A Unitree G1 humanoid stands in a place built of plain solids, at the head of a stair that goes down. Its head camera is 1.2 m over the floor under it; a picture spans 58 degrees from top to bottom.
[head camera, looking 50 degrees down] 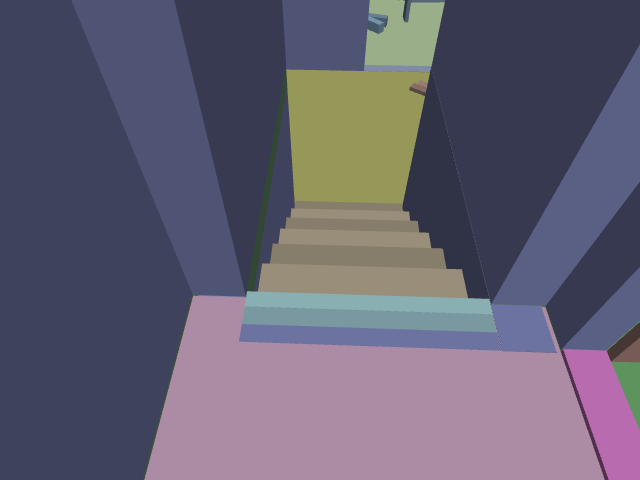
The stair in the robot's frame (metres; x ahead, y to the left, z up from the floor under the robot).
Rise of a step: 0.18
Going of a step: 0.25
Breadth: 0.79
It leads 2 degrees to the right of straight ahead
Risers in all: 7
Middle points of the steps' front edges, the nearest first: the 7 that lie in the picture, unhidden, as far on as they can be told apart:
0.77 -0.15 0.00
1.02 -0.16 -0.18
1.27 -0.17 -0.35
1.52 -0.18 -0.53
1.77 -0.19 -0.71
2.02 -0.20 -0.89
2.27 -0.21 -1.07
